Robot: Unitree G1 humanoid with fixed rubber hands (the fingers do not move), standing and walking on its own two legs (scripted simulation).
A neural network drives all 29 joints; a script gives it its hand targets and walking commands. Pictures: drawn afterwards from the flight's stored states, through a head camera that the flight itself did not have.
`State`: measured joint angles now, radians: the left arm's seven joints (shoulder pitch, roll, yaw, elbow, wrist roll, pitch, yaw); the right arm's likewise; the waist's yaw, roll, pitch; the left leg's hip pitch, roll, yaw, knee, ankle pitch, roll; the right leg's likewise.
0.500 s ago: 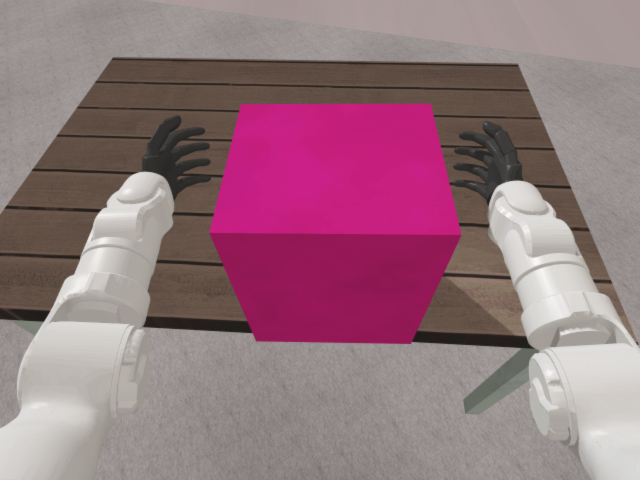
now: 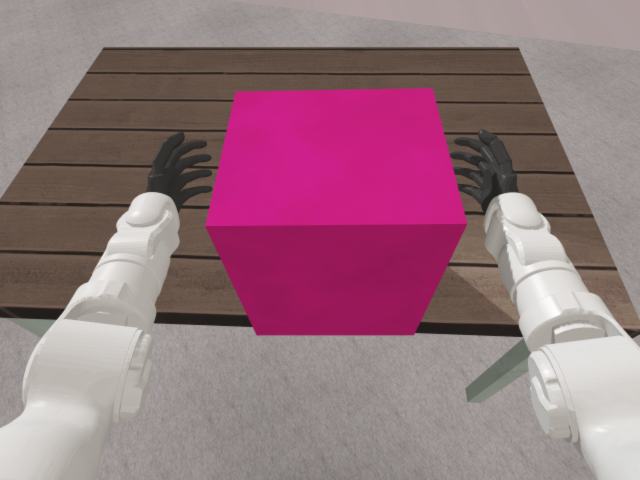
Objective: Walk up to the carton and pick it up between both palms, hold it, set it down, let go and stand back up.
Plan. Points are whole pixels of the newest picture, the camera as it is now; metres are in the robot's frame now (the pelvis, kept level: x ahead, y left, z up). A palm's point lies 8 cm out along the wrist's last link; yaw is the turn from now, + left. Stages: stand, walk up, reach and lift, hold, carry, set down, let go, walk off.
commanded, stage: reach and lift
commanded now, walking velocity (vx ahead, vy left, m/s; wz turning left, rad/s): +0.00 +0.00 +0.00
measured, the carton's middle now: (334, 226) +0.45 -0.01 +0.03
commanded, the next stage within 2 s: none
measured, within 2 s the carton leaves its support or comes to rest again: leaves its support in 1.42 s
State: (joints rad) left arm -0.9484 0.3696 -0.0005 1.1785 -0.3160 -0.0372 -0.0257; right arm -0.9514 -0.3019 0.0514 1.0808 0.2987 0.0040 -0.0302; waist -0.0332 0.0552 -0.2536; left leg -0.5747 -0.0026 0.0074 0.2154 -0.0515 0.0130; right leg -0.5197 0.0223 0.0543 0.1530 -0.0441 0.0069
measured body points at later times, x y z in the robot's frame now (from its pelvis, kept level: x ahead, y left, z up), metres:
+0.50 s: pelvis +0.00 +0.01 +0.00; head +0.09 +0.00 +0.44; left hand +0.48 +0.16 +0.08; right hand +0.47 -0.18 +0.08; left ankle +0.00 +0.11 -0.74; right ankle -0.02 -0.12 -0.74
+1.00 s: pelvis +0.03 -0.01 +0.01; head +0.09 -0.02 +0.45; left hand +0.47 +0.16 +0.08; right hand +0.46 -0.17 +0.08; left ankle +0.00 +0.11 -0.74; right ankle -0.02 -0.12 -0.74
